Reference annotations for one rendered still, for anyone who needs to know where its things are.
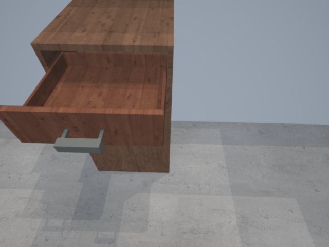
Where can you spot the handle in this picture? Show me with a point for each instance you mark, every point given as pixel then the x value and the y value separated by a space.
pixel 79 145

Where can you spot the drawer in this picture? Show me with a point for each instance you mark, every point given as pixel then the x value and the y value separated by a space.
pixel 123 94

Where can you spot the cabinet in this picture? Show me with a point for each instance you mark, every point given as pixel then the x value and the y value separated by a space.
pixel 123 27

